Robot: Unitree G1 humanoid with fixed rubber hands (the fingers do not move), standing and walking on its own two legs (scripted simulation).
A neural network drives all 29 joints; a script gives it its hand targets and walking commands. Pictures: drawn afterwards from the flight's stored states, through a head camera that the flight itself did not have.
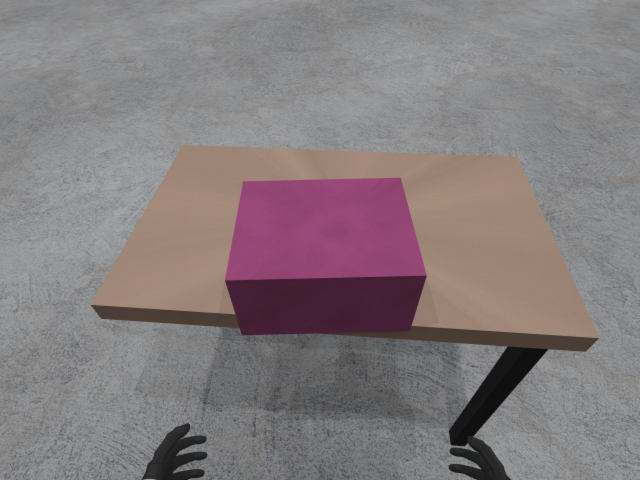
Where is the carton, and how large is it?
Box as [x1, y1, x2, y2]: [225, 178, 426, 334]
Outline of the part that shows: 400,178 243,181 225,278 241,333 275,334 409,330 426,275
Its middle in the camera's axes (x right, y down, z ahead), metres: +0.01 +0.02 +0.65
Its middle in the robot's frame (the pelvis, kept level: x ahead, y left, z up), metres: +0.48 +0.03 -0.01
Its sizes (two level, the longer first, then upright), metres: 0.273 0.216 0.145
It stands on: a table, 0.69 m high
